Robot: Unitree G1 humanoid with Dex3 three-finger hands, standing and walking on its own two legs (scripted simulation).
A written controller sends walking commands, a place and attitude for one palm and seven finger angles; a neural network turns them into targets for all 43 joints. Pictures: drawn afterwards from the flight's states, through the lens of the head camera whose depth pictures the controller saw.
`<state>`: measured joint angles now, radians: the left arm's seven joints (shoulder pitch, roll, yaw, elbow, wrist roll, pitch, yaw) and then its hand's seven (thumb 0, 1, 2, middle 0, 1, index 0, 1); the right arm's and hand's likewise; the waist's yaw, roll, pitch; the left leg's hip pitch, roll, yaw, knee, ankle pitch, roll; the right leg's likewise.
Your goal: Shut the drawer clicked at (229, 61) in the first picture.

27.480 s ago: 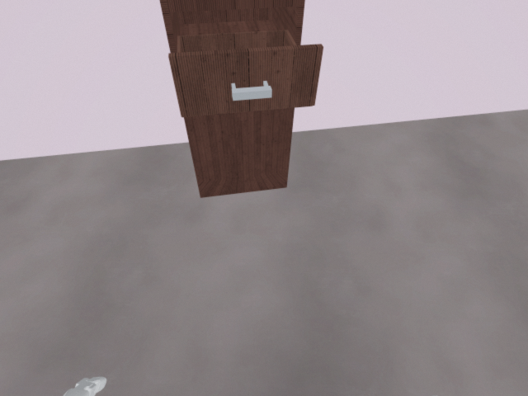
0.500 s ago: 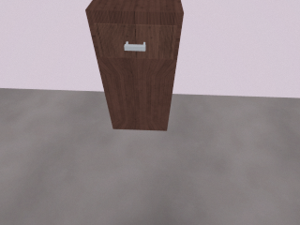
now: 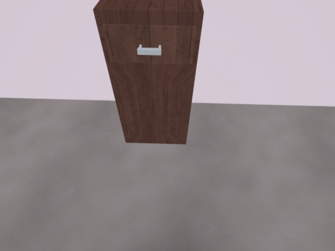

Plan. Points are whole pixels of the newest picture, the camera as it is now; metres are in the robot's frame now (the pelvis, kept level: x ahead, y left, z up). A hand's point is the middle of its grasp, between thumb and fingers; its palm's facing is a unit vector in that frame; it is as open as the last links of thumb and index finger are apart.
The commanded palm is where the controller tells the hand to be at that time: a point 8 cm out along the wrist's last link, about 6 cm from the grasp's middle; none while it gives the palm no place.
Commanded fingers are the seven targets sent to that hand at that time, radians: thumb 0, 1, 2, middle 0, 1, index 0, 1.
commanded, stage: look to check the result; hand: left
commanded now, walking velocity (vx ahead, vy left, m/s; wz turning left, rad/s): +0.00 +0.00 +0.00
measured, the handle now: (149, 49) +0.93 +0.12 +0.00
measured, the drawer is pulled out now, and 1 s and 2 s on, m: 0.00 0.00 0.00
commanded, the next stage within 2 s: stand and wait in 0.24 s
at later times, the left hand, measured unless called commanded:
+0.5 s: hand out of the picture +0.06 +0.22 -0.16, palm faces +0.00 -0.96 -0.30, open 7.4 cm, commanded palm none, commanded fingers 0.00 0.90 0.90 -0.20 -0.30 -0.20 -0.30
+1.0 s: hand out of the picture +0.10 +0.23 -0.15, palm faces -0.01 -0.95 -0.32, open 7.4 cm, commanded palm none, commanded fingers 0.00 0.90 0.90 -0.20 -0.30 -0.20 -0.30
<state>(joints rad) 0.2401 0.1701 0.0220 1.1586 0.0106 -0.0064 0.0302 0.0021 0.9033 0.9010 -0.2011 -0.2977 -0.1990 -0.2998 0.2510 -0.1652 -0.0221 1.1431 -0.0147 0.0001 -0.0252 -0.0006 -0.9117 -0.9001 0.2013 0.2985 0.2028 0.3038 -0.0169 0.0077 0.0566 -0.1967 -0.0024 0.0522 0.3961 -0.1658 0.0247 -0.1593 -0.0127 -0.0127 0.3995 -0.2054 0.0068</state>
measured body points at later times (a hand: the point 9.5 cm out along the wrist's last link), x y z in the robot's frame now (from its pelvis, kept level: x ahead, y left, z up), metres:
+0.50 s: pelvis +0.01 -0.01 +0.00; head +0.02 -0.01 +0.45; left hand +0.07 +0.27 -0.14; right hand +0.05 -0.28 -0.15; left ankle +0.03 +0.10 -0.74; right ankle +0.01 -0.12 -0.74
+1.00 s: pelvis +0.02 -0.01 +0.01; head +0.04 -0.01 +0.46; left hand +0.11 +0.28 -0.13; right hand +0.10 -0.30 -0.13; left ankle +0.03 +0.10 -0.74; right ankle +0.01 -0.12 -0.74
